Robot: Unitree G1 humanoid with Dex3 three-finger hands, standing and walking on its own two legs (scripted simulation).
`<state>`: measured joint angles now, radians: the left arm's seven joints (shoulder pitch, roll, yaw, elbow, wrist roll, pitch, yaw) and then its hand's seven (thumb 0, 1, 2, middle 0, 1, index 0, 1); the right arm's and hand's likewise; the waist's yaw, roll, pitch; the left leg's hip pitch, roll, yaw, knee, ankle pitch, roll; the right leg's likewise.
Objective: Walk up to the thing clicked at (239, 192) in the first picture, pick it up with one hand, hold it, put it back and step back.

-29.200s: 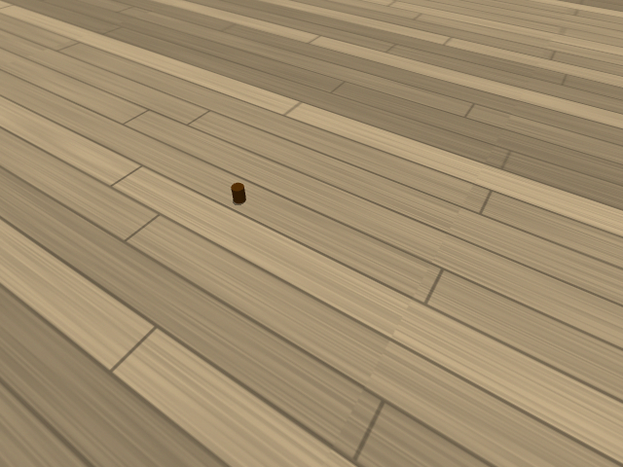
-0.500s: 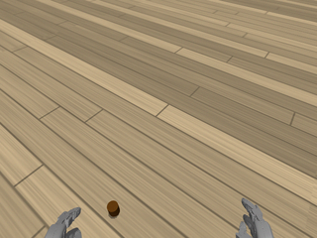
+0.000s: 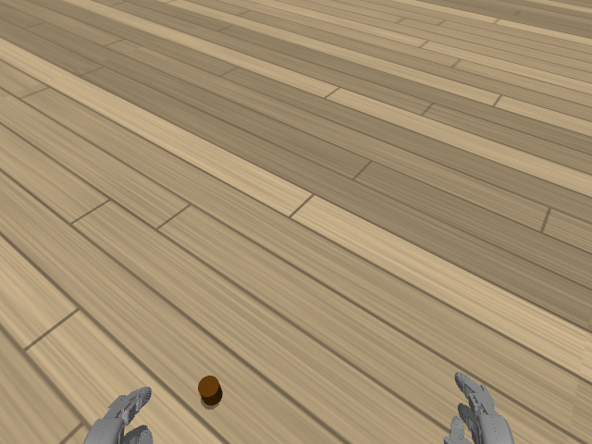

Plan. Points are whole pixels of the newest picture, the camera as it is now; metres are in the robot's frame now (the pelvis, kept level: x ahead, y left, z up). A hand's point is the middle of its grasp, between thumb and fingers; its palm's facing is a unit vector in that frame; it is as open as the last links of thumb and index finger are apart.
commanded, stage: home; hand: left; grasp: from above
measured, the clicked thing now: (210, 390) +0.45 +0.25 -0.67
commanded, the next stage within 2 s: stand in 0.30 s
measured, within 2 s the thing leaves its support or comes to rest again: neither
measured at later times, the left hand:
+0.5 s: hand out of the picture +0.16 +0.20 -0.07, palm faces +0.01 -0.95 -0.30, open 7.4 cm
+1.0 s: hand out of the picture +0.03 +0.25 -0.11, palm faces +0.02 -0.95 -0.32, open 7.4 cm
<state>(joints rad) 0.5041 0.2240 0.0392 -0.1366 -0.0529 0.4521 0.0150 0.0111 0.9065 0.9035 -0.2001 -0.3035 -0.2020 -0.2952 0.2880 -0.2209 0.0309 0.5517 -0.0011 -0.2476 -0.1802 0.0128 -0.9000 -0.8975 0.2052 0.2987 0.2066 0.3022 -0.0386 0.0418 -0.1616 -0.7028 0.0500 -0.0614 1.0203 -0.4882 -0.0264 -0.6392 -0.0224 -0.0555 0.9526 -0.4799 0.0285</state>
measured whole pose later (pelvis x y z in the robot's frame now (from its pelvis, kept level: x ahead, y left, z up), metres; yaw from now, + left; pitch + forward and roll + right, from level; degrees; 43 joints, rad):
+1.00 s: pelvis -0.01 +0.01 +0.06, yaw -1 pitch -5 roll +0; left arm 0.22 0.28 0.04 1.06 0.04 0.02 0.03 0.01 0.91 0.90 -0.20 -0.30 -0.20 -0.30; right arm 0.18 -0.27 -0.03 1.06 -0.04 0.00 -0.02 0.01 -0.90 -0.90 0.20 0.30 0.21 0.30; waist 0.02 0.00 0.06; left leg -0.17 0.00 0.01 0.49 -0.24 0.00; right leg -0.15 -0.07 0.00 0.48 -0.25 0.05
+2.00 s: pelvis +0.00 +0.00 +0.07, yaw -2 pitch -3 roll +0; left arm 0.16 0.22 0.01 1.17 0.02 0.01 0.02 0.00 0.91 0.90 -0.20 -0.30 -0.20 -0.30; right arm 0.17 -0.24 0.01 1.17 -0.02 0.01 -0.01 0.00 -0.91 -0.90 0.20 0.30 0.20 0.30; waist 0.00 0.01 0.05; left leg -0.11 0.03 0.02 0.36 -0.19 -0.02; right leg -0.10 -0.04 0.00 0.36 -0.20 0.03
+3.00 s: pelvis -0.01 +0.00 +0.06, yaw -3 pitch -3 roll +0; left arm 0.16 0.28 0.05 1.09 0.00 0.01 0.01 0.00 0.91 0.90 -0.20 -0.30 -0.20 -0.30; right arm 0.16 -0.28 -0.03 1.10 -0.01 0.01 0.00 0.00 -0.90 -0.90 0.20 0.30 0.20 0.30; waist 0.00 0.00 0.09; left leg -0.19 0.04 0.03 0.45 -0.21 -0.02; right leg -0.19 -0.03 0.01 0.46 -0.22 0.03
